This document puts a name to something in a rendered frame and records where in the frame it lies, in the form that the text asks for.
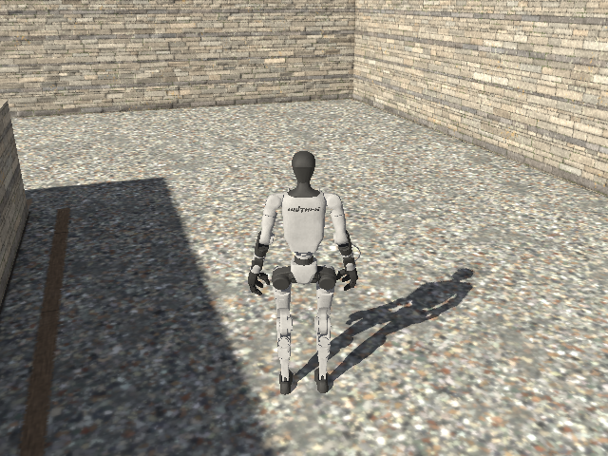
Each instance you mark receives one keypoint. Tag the left robot forearm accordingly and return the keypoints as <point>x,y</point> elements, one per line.
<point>259,256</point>

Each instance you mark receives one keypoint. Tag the right robot forearm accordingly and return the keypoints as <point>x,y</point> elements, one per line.
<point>347,254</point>

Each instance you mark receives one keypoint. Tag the right robot upper arm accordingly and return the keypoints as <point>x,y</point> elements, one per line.
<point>333,201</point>

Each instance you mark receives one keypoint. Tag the robot head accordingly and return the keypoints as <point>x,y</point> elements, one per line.
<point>303,164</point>

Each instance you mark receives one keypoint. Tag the robot right hand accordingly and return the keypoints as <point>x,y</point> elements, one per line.
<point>350,275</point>

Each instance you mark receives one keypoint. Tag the left robot thigh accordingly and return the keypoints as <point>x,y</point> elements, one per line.
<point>282,284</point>

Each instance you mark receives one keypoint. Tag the left robot upper arm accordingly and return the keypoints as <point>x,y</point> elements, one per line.
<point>273,202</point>

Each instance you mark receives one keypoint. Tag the robot left hand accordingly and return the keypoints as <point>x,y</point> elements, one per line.
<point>252,281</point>

